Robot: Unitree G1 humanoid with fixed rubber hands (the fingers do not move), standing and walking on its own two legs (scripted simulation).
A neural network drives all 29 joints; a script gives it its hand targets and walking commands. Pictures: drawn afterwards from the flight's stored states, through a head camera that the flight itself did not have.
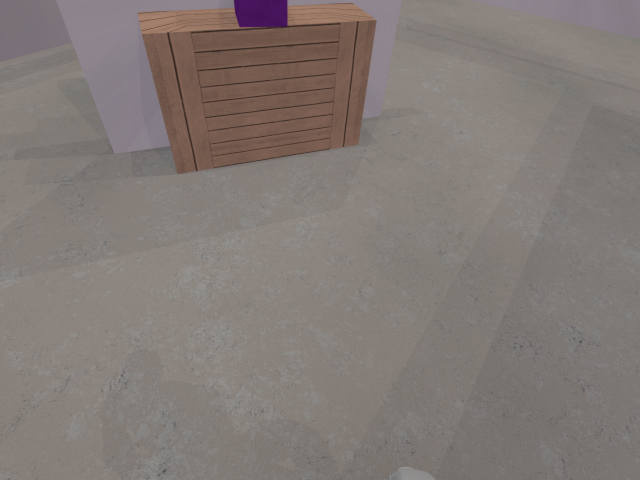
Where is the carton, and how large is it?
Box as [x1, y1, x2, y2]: [234, 0, 286, 26]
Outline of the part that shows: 234,0 235,13 239,26 286,26 286,0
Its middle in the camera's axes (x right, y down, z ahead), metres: -0.27 -1.11 +1.66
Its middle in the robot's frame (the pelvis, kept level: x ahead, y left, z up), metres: +2.02 +0.17 +0.02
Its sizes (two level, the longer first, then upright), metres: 0.210 0.200 0.250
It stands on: a pedestal, 0.68 m high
